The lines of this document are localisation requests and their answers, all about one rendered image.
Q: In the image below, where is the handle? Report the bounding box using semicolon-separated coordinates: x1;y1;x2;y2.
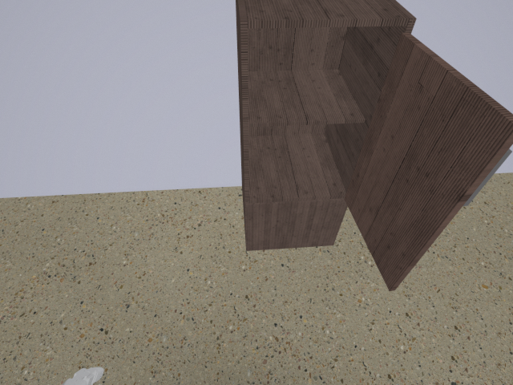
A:
464;149;512;206

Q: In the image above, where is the robot left hand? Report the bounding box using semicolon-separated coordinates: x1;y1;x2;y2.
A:
63;367;104;385

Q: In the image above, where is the cupboard door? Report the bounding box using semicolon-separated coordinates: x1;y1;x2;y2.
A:
344;32;513;291

